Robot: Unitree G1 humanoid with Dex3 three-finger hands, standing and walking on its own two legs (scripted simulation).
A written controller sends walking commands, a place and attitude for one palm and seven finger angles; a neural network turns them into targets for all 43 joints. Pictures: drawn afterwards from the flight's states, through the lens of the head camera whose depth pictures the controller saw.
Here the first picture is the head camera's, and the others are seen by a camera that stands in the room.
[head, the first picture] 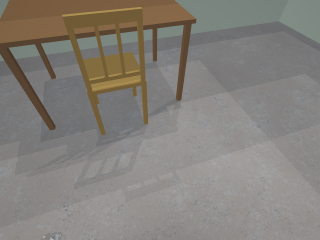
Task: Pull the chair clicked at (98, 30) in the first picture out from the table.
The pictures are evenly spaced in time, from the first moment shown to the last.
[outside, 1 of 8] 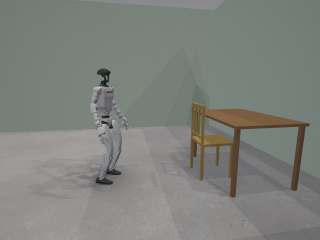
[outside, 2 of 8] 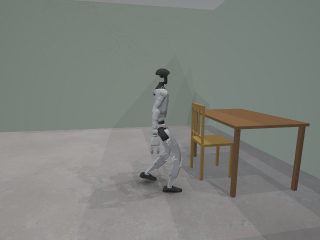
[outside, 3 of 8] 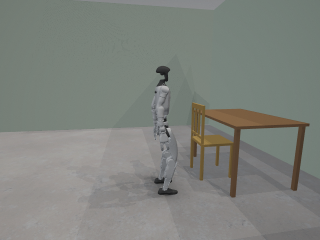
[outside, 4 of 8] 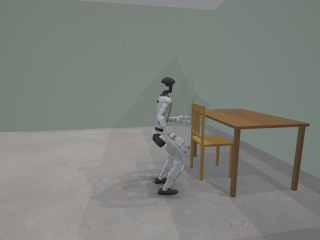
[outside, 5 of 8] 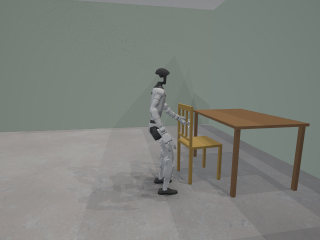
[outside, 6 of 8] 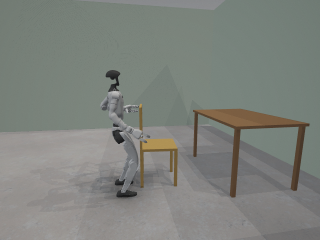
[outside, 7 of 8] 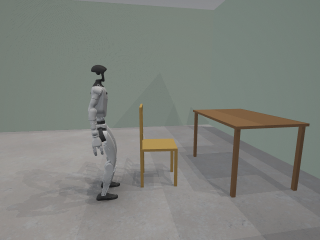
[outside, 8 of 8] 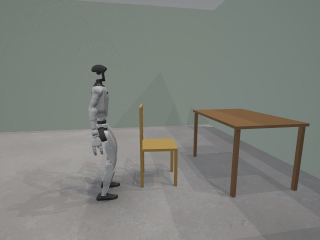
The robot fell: no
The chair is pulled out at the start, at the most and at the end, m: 0.00 0.69 0.69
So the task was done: yes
